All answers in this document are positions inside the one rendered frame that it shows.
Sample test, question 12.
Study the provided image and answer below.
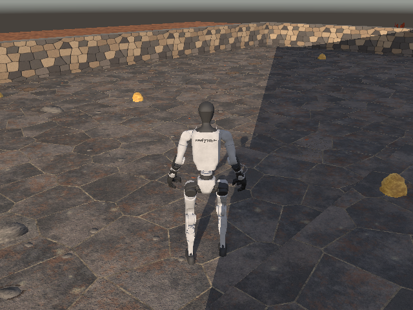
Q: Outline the robot torso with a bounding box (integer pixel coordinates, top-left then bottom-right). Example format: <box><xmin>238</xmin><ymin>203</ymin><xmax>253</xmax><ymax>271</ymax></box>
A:
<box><xmin>192</xmin><ymin>127</ymin><xmax>221</xmax><ymax>194</ymax></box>

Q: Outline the left robot upper arm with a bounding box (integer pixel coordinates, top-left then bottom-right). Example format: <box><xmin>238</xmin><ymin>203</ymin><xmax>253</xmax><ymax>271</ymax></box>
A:
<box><xmin>175</xmin><ymin>130</ymin><xmax>193</xmax><ymax>165</ymax></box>

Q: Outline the left robot forearm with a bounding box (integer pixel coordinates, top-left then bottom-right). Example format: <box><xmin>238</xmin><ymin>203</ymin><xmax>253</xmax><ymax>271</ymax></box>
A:
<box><xmin>168</xmin><ymin>155</ymin><xmax>181</xmax><ymax>178</ymax></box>

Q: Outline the right robot forearm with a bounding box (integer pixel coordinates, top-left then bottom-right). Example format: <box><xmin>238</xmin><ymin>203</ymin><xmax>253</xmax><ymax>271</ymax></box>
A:
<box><xmin>231</xmin><ymin>156</ymin><xmax>245</xmax><ymax>180</ymax></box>

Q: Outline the robot left hand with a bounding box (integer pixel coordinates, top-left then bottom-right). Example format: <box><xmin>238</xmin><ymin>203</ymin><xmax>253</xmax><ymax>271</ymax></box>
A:
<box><xmin>167</xmin><ymin>175</ymin><xmax>181</xmax><ymax>189</ymax></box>

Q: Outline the right robot upper arm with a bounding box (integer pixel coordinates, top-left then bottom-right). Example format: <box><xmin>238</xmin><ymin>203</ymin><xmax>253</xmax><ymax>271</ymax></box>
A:
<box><xmin>220</xmin><ymin>130</ymin><xmax>237</xmax><ymax>165</ymax></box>

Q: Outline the robot right hand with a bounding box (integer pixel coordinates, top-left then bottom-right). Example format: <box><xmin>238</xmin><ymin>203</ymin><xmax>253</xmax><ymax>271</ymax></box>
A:
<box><xmin>232</xmin><ymin>178</ymin><xmax>247</xmax><ymax>192</ymax></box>

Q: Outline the left robot thigh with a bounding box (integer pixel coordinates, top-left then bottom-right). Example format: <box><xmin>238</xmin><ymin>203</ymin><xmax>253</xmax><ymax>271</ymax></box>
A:
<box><xmin>184</xmin><ymin>180</ymin><xmax>197</xmax><ymax>225</ymax></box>

